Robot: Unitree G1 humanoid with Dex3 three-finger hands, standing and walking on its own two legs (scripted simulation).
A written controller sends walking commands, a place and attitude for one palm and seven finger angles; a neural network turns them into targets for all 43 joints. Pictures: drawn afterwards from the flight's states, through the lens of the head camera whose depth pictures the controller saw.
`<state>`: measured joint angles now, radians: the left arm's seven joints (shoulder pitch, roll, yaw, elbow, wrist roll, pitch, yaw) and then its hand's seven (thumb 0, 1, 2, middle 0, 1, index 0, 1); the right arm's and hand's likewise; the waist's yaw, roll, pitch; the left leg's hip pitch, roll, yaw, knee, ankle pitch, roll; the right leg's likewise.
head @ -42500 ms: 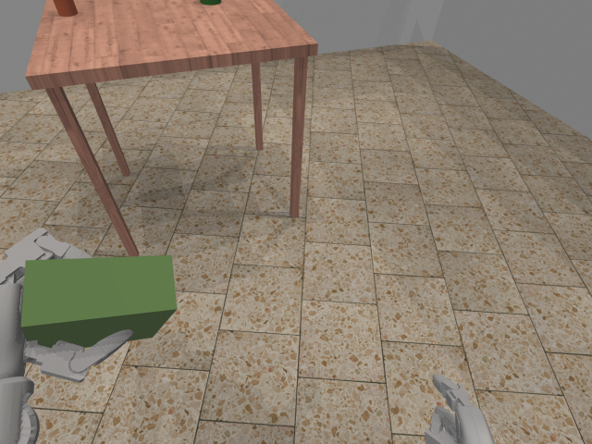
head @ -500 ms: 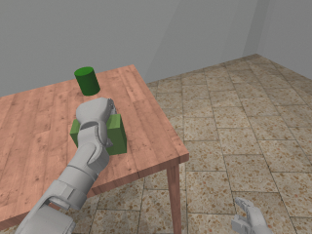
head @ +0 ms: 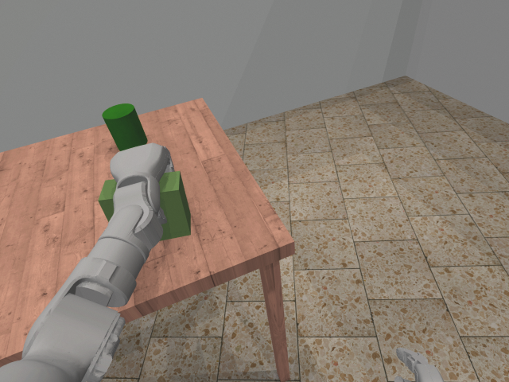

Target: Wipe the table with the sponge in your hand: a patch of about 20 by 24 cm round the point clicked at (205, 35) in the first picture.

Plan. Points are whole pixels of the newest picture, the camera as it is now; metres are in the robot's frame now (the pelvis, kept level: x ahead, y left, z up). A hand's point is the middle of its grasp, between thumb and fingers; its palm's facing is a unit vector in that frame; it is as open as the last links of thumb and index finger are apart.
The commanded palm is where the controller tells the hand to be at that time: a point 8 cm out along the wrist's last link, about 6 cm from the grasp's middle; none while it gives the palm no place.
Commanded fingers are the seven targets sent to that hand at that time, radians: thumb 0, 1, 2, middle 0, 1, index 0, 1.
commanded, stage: wipe forward along the third lane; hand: left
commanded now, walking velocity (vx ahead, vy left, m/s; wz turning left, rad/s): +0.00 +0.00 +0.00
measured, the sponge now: (152, 217) +0.39 +0.22 +0.08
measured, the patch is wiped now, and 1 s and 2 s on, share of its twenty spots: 0.95 0.95 1.00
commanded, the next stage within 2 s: wipe back along the third lane in 1.26 s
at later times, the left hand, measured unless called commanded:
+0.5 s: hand (151, 170) +0.45 +0.22 +0.14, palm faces -0.06 -0.01 -1.00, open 9.9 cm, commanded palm +0.44 +0.24 +0.16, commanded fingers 0.00 0.10 1.30 -1.20 -1.60 -1.20 -1.60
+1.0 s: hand (150, 164) +0.47 +0.23 +0.14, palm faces -0.07 -0.02 -1.00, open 9.8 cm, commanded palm +0.45 +0.24 +0.16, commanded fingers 0.00 0.10 1.30 -1.20 -1.60 -1.20 -1.60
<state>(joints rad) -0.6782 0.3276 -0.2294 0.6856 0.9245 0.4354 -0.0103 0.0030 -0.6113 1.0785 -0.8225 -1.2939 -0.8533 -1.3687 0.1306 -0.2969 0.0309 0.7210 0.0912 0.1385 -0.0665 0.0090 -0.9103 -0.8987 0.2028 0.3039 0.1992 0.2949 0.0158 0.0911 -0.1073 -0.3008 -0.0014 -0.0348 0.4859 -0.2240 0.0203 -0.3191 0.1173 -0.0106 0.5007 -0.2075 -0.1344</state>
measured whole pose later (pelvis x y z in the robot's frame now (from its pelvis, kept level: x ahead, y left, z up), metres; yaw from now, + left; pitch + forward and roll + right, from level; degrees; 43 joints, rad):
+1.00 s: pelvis +0.01 +0.01 +0.00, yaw -3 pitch +8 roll +1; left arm -0.89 0.47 -0.13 1.02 0.95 0.30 0.03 -0.01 -0.61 1.09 -0.83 -1.32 -0.86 -1.40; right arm 0.22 -0.31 0.02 0.74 0.09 0.11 -0.06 0.01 -0.91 -0.90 0.20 0.30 0.20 0.29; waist -0.05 0.08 -0.14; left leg -0.43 -0.02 -0.08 0.52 -0.25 0.03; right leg -0.44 0.15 0.03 0.49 -0.18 -0.13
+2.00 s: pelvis +0.06 +0.08 +0.01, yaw -2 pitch +3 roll +0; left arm -0.61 0.22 -0.41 0.47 0.96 0.74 0.09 -0.01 -0.48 1.04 -0.71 -1.43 -0.75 -1.51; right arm 0.01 -0.25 0.05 0.65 0.10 0.23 0.04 0.01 -0.91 -0.90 0.20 0.30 0.20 0.29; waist 0.05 0.07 -0.15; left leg -0.23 -0.10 -0.07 0.46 -0.28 0.07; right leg -0.23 0.07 0.05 0.45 -0.27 -0.04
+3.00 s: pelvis +0.03 +0.04 +0.00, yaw -3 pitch -2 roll +1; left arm -0.20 0.27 -0.39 -0.07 0.93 0.72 0.11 0.01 -0.45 1.04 -0.62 -1.49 -0.76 -1.44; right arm 0.02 -0.28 0.05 0.60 0.11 0.28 0.06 0.01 -0.91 -0.90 0.20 0.30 0.20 0.29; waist 0.05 0.10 -0.11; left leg -0.18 -0.05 -0.05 0.50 -0.29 0.02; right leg -0.21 0.11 0.05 0.52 -0.27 -0.09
